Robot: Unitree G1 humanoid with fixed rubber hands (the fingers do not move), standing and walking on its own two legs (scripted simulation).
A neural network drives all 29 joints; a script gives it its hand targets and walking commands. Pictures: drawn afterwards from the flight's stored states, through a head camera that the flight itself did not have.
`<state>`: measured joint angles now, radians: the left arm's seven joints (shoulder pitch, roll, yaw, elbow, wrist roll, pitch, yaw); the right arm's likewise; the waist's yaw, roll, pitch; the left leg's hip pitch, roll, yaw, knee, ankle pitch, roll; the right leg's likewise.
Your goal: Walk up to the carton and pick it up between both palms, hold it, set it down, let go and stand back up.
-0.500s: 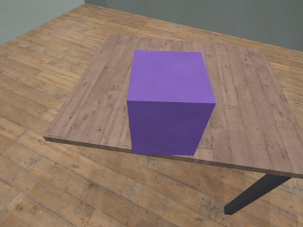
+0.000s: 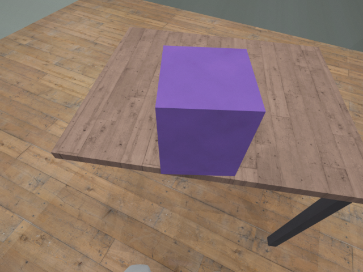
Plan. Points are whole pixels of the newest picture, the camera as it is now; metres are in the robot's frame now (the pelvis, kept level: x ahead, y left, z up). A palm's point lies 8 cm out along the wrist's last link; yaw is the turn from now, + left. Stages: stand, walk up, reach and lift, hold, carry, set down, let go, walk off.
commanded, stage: reach and lift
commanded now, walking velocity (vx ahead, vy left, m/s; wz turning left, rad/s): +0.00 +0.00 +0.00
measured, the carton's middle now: (201, 114) +0.45 -0.03 +0.07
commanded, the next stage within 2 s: none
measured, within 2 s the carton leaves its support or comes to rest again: neither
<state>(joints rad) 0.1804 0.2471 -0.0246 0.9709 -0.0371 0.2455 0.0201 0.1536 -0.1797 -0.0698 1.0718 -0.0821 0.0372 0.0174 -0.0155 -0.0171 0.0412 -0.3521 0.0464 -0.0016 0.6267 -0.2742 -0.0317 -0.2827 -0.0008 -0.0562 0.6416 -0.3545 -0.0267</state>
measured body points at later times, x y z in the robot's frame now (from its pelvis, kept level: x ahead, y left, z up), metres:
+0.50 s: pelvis -0.01 +0.00 +0.00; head +0.01 +0.02 +0.45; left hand +0.13 +0.23 -0.11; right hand +0.13 -0.25 -0.09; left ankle +0.04 +0.14 -0.72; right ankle -0.01 -0.10 -0.72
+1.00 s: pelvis +0.02 +0.01 +0.02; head +0.02 +0.02 +0.47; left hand +0.19 +0.20 -0.07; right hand +0.17 -0.24 -0.05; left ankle +0.04 +0.14 -0.72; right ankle -0.01 -0.10 -0.72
